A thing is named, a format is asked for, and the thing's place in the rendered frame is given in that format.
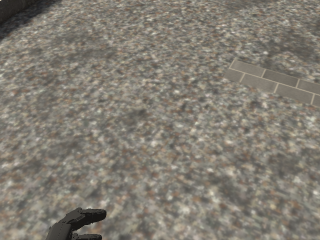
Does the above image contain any robot left hand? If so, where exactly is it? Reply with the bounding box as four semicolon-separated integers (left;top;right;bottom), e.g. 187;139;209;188
45;207;107;240

